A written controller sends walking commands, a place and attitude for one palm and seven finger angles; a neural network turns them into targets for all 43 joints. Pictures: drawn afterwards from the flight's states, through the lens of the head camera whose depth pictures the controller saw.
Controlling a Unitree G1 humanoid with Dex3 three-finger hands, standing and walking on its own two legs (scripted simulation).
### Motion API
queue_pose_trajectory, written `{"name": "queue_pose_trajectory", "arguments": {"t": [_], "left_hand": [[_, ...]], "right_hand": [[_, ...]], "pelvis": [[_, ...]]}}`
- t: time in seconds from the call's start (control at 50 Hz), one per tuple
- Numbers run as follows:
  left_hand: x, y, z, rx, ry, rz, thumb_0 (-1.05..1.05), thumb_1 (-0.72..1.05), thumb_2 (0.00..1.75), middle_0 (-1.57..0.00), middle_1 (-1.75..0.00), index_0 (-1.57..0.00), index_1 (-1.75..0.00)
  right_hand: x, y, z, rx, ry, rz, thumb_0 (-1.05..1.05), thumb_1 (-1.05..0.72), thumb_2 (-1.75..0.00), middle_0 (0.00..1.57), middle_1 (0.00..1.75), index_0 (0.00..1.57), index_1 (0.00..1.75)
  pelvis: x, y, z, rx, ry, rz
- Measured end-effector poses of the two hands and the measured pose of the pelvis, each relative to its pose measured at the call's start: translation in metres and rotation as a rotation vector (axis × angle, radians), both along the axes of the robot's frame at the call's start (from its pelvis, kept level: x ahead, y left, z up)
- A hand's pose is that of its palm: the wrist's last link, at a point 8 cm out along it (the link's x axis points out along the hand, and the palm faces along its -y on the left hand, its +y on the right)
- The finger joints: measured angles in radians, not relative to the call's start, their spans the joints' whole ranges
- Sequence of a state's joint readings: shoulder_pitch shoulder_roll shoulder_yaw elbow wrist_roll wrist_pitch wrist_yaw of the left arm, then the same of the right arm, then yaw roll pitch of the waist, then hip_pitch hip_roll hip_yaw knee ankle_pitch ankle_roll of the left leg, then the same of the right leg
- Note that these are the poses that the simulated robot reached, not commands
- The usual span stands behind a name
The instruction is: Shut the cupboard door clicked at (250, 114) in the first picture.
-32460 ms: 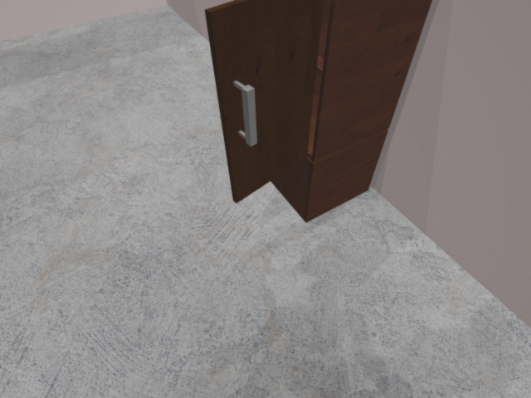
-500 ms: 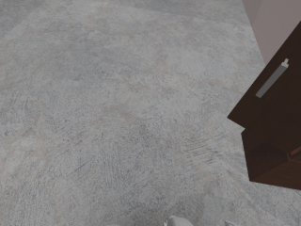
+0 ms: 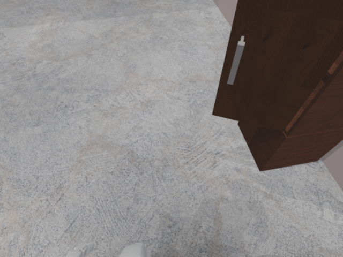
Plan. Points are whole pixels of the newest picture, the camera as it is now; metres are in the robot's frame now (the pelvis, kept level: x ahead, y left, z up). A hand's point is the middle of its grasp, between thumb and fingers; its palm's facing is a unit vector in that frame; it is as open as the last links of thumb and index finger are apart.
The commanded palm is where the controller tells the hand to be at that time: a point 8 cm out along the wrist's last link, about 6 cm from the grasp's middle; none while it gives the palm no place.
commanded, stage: turn to face it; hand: left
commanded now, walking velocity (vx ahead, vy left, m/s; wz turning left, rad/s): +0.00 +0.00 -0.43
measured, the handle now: (236, 61) +0.74 -0.20 +0.01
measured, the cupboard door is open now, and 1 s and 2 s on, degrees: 62 62 62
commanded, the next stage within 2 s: take the last steps up to it in 0.38 s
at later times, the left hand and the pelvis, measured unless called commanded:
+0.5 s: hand (111, 247) +0.16 +0.18 -0.16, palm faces -0.20 -0.95 -0.25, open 7.4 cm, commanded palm none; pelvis +0.02 +0.00 -0.01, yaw -12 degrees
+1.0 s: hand (133, 217) +0.24 +0.13 -0.17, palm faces -0.35 -0.92 -0.14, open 7.4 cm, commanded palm none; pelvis +0.11 -0.03 +0.01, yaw -20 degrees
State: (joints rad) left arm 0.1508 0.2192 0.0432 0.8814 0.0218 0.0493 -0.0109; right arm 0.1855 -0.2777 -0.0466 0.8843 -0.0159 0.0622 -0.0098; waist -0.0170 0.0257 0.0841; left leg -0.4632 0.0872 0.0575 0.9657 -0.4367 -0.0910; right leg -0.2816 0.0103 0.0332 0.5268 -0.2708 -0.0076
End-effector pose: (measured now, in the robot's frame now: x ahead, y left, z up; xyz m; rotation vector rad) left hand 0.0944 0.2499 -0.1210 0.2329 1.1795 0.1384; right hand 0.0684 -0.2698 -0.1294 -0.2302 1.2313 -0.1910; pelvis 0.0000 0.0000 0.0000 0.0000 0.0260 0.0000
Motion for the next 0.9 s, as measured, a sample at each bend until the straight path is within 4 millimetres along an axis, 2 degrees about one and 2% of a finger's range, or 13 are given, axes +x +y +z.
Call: {"name": "queue_pose_trajectory", "arguments": {"t": [0.14, 0.2, 0.28, 0.38, 0.46, 0.52, 0.64, 0.76, 0.82, 0.9], "left_hand": [[0.013, 0.013, -0.024, -0.052, 0.034, -0.028, 0.0, 0.9, 0.89, -0.21, -0.3, -0.2, -0.3], [0.022, 0.018, -0.024, -0.056, 0.047, -0.053, 0.0, 0.9, 0.89, -0.21, -0.3, -0.2, -0.3], [0.036, 0.017, -0.016, -0.056, 0.046, -0.082, 0.0, 0.91, 0.89, -0.2, -0.3, -0.2, -0.3], [0.054, 0.002, -0.007, -0.039, 0.036, -0.136, 0.0, 0.91, 0.89, -0.2, -0.3, -0.2, -0.3], [0.068, -0.018, -0.007, -0.012, -0.003, -0.183, 0.0, 0.91, 0.89, -0.2, -0.3, -0.2, -0.3], [0.066, -0.031, -0.004, 0.003, -0.004, -0.206, 0.0, 0.91, 0.89, -0.2, -0.3, -0.2, -0.3], [0.052, -0.041, -0.004, -0.022, 0.054, -0.204, 0.0, 0.9, 0.89, -0.2, -0.3, -0.2, -0.3], [0.051, -0.035, -0.025, -0.072, 0.126, -0.196, 0.0, 0.9, 0.89, -0.21, -0.3, -0.2, -0.3], [0.061, -0.033, -0.037, -0.081, 0.178, -0.226, 0.0, 0.9, 0.89, -0.2, -0.3, -0.2, -0.3], [0.096, -0.043, -0.03, -0.089, 0.181, -0.276, 0.01, 0.91, 0.89, -0.2, -0.3, -0.2, -0.3]], "right_hand": [[0.009, 0.022, 0.009, -0.033, -0.07, -0.027, 0.01, -0.91, -0.9, 0.2, 0.29, 0.2, 0.3], [0.0, 0.031, 0.015, -0.038, -0.059, -0.037, 0.01, -0.91, -0.9, 0.2, 0.29, 0.2, 0.3], [-0.019, 0.036, 0.019, -0.03, -0.018, -0.076, 0.01, -0.91, -0.9, 0.21, 0.29, 0.2, 0.3], [-0.047, 0.032, 0.009, 0.004, 0.033, -0.149, 0.01, -0.9, -0.9, 0.21, 0.3, 0.2, 0.3], [-0.07, 0.018, -0.011, 0.043, 0.07, -0.216, 0.01, -0.9, -0.9, 0.21, 0.3, 0.2, 0.3], [-0.079, 0.008, -0.021, 0.051, 0.102, -0.258, 0.01, -0.91, -0.9, 0.21, 0.3, 0.2, 0.3], [-0.069, 0.003, -0.006, 0.048, 0.078, -0.27, 0.01, -0.91, -0.9, 0.2, 0.29, 0.2, 0.3], [-0.039, 0.004, 0.007, -0.001, 0.011, -0.266, 0.01, -0.91, -0.9, 0.2, 0.29, 0.2, 0.3], [-0.034, 0.006, 0.009, -0.038, -0.021, -0.283, 0.01, -0.91, -0.9, 0.2, 0.29, 0.2, 0.3], [-0.05, 0.011, 0.021, -0.04, 0.034, -0.33, 0.01, -0.91, -0.9, 0.2, 0.29, 0.2, 0.3]], "pelvis": [[0.011, 0.02, -0.008, -0.017, 0.009, -0.069], [0.013, 0.023, -0.004, -0.022, 0.002, -0.101], [0.016, 0.022, 0.004, -0.033, -0.004, -0.133], [0.018, 0.015, 0.005, -0.037, -0.007, -0.169], [0.02, -0.001, -0.006, -0.007, -0.01, -0.198], [0.019, -0.005, -0.007, -0.017, -0.013, -0.21], [0.029, -0.009, 0.003, -0.009, -0.01, -0.23], [0.052, -0.006, -0.001, -0.022, 0.002, -0.263], [0.066, -0.005, -0.006, -0.023, 0.002, -0.296], [0.084, -0.014, 0.004, -0.034, -0.003, -0.321]]}}
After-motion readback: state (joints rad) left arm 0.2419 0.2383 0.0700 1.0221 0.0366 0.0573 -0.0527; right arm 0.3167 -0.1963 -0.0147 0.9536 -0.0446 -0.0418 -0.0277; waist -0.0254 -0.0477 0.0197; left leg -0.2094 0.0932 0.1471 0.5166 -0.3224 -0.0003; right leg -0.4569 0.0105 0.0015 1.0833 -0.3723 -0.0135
